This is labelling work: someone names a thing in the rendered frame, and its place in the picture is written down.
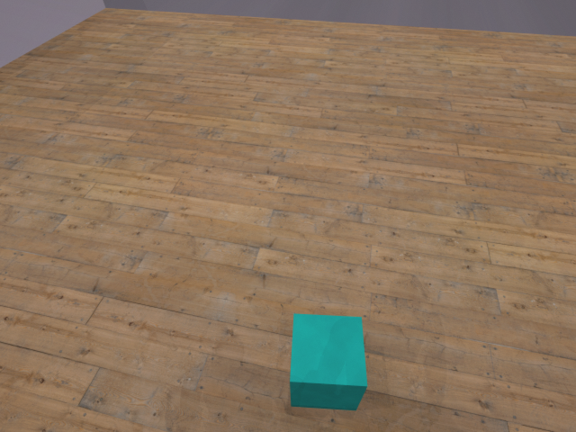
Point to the carton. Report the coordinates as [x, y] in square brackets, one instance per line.
[328, 362]

